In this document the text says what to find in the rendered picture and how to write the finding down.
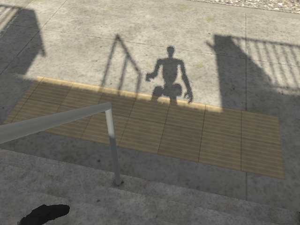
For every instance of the robot left hand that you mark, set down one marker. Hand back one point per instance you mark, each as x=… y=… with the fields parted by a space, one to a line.
x=44 y=213

